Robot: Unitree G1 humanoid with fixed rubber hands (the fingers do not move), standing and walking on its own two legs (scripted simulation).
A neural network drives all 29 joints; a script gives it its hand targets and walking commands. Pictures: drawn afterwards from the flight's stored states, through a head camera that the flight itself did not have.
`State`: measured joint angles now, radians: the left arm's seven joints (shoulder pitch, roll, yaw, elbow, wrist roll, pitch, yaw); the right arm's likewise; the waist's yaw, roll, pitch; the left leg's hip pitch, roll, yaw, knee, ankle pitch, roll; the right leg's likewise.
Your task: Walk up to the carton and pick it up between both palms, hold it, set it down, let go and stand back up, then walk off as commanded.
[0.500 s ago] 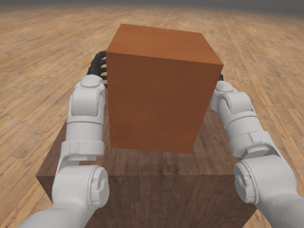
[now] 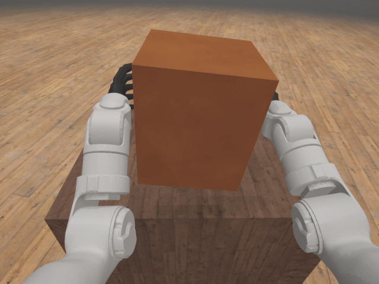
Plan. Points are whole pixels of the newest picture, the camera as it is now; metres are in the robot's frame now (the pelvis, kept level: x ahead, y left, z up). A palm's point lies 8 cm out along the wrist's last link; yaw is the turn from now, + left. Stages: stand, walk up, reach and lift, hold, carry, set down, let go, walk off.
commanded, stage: hold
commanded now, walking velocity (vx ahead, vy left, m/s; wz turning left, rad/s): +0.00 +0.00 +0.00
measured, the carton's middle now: (195, 111) +0.39 +0.01 +0.24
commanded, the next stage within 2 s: set down in 0.24 s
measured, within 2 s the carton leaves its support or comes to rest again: neither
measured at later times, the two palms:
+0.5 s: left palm (119, 91) +0.38 +0.15 +0.29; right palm (270, 101) +0.39 -0.15 +0.26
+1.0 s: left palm (124, 110) +0.41 +0.16 +0.23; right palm (258, 113) +0.42 -0.14 +0.21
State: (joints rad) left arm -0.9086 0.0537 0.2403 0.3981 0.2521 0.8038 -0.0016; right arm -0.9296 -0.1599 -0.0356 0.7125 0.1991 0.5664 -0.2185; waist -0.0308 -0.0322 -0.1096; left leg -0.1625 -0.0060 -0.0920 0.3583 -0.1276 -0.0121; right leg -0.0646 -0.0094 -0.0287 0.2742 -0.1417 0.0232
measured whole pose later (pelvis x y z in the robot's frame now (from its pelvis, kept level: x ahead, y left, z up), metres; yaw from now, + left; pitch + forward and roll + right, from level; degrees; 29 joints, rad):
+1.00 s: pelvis +0.03 -0.01 +0.00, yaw +0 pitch -4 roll -1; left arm -0.82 0.04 0.31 0.46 0.28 0.53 -0.03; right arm -0.90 -0.10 -0.06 0.84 0.20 0.28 -0.24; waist -0.03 -0.03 -0.05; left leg -0.11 -0.01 -0.09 0.34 -0.16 -0.01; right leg -0.01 -0.01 -0.03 0.26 -0.17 0.02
